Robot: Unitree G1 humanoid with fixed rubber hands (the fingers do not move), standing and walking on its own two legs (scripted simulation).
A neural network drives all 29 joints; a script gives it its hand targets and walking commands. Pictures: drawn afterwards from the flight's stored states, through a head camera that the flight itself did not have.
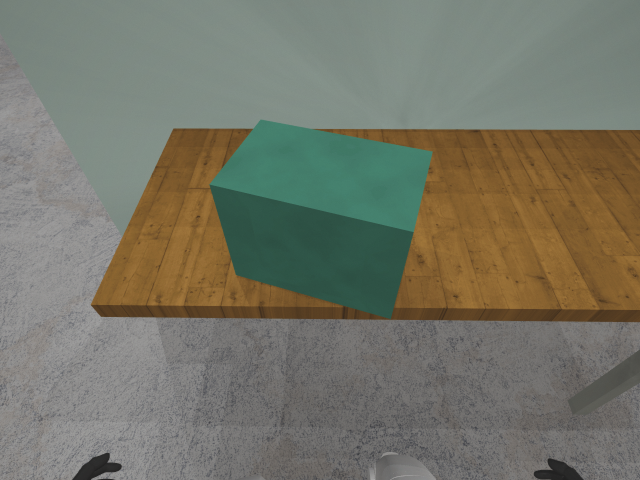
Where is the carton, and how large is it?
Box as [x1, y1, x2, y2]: [209, 120, 432, 318]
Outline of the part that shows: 260,120 209,184 235,273 237,275 390,318 411,240 432,151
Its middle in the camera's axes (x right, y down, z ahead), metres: +0.01 -0.03 +0.62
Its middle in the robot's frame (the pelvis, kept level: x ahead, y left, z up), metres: +0.50 -0.01 +0.02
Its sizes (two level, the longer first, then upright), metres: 0.277 0.168 0.210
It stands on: a table, 0.64 m high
